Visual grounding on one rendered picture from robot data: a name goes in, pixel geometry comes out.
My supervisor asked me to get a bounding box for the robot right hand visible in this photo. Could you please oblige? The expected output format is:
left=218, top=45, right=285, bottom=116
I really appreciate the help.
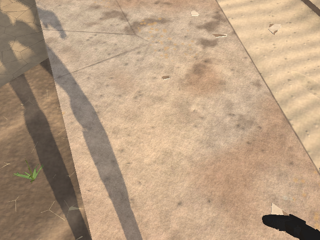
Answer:
left=262, top=214, right=320, bottom=240

